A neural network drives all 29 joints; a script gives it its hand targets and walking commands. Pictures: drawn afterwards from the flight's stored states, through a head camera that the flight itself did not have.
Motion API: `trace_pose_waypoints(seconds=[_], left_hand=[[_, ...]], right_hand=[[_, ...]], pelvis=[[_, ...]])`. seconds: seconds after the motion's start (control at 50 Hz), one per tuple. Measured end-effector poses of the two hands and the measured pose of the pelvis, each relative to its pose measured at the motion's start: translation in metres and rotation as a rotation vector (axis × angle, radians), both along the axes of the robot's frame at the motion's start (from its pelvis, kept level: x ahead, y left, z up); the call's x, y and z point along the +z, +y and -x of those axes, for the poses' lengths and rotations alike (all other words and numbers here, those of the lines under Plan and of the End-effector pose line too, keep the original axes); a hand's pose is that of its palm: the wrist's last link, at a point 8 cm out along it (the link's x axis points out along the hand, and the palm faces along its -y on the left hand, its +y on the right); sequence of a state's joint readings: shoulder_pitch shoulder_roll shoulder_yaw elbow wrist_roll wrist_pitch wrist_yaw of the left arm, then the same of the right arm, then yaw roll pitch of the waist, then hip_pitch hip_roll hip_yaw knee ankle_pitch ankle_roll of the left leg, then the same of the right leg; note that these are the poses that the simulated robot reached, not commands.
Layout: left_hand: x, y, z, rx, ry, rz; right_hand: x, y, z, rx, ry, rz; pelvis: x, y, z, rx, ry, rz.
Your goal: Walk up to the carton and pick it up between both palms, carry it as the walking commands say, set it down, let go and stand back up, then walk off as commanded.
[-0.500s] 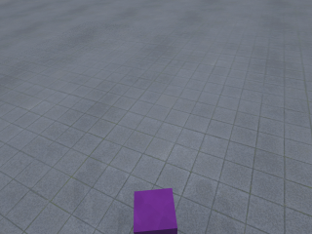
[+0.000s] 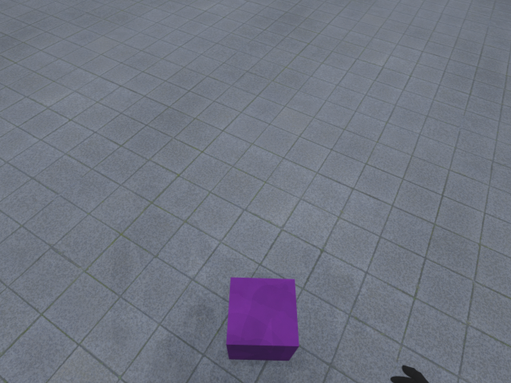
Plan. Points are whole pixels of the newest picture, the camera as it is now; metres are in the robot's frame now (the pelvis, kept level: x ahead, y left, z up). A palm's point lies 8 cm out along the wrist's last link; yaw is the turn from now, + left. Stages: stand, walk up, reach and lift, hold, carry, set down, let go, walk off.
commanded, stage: walk up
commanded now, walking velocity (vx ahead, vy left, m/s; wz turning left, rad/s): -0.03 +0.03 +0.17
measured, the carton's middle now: (260, 320) +0.39 -0.02 -0.64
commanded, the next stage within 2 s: stand in 1.00 s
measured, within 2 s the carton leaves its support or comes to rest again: neither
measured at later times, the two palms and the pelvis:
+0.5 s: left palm out of the picture +0.04 +0.26 -0.13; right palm out of the picture -0.03 -0.27 -0.10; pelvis -0.03 +0.00 +0.01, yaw -2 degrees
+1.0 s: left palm out of the picture +0.00 +0.16 -0.13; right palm out of the picture -0.02 -0.29 -0.13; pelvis -0.03 -0.06 +0.01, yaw +0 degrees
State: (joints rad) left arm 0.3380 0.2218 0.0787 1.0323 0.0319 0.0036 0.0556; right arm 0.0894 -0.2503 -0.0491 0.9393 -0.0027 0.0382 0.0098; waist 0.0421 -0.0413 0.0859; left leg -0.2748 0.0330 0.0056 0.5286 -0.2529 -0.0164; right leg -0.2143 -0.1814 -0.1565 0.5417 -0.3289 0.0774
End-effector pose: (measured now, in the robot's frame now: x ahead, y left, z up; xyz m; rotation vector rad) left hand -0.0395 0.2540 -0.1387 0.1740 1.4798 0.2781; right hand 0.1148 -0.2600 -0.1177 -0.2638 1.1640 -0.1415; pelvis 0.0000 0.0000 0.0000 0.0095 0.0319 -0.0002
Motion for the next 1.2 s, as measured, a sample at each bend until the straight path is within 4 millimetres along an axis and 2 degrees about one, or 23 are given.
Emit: trace_pose_waypoints(seconds=[0.04,0.1,0.16,0.26,0.32,0.4,0.5,0.58,0.66,0.74,0.8,0.94,1.04,1.2], left_hand=[[-0.007,0.019,-0.013,-0.007,-0.018,0.007],[-0.004,0.036,-0.038,-0.014,-0.077,0.016],[0.002,0.042,-0.058,-0.060,-0.127,0.039],[0.009,0.044,-0.075,-0.099,-0.148,0.050],[0.011,0.048,-0.082,-0.091,-0.173,0.037],[0.010,0.040,-0.081,-0.128,-0.168,0.036],[0.007,0.007,-0.077,-0.160,-0.146,0.067],[0.007,-0.028,-0.075,-0.167,-0.195,0.054],[0.019,-0.063,-0.063,-0.149,-0.202,0.061],[0.023,-0.081,-0.060,-0.135,-0.221,0.066],[0.018,-0.085,-0.059,-0.112,-0.240,0.071],[0.008,-0.092,-0.043,-0.095,-0.193,0.097],[0.008,-0.092,-0.029,-0.068,-0.162,0.098],[0.009,-0.088,-0.010,-0.050,-0.102,0.089]], right_hand=[[0.001,0.017,0.002,0.004,-0.018,0.009],[0.007,0.039,0.018,0.009,0.012,0.003],[0.010,0.055,0.035,-0.011,0.029,-0.009],[0.004,0.068,0.058,-0.062,0.032,-0.031],[0.005,0.057,0.083,-0.092,0.073,-0.005],[0.013,0.028,0.115,-0.145,0.124,0.049],[0.017,-0.014,0.148,-0.186,0.161,0.092],[-0.005,-0.035,0.164,-0.175,0.206,0.030],[-0.016,-0.032,0.161,-0.168,0.209,-0.061],[-0.018,-0.024,0.152,-0.138,0.189,-0.111],[-0.022,-0.021,0.147,-0.121,0.186,-0.113],[-0.011,-0.026,0.139,-0.134,0.158,-0.085],[-0.012,-0.027,0.141,-0.122,0.181,-0.079],[-0.016,-0.015,0.148,-0.125,0.223,-0.104]], pelvis=[[-0.002,0.013,-0.001,0.012,-0.011,-0.005],[0.006,0.024,-0.001,0.019,-0.021,0.014],[0.012,0.034,0.001,0.009,-0.042,0.028],[0.013,0.045,0.005,-0.008,-0.049,0.024],[0.014,0.040,0.010,0.005,-0.039,0.028],[0.014,0.027,0.018,-0.019,-0.033,0.030],[0.013,0.004,0.026,-0.031,-0.027,0.039],[0.004,-0.022,0.028,-0.030,-0.032,-0.004],[0.011,-0.037,0.028,-0.035,-0.041,0.002],[0.015,-0.047,0.029,-0.019,-0.042,0.004],[0.011,-0.050,0.030,0.005,-0.048,0.029],[0.013,-0.058,0.027,-0.011,-0.066,0.006],[0.014,-0.058,0.026,-0.008,-0.071,0.008],[0.014,-0.055,0.023,-0.012,-0.063,0.007]])
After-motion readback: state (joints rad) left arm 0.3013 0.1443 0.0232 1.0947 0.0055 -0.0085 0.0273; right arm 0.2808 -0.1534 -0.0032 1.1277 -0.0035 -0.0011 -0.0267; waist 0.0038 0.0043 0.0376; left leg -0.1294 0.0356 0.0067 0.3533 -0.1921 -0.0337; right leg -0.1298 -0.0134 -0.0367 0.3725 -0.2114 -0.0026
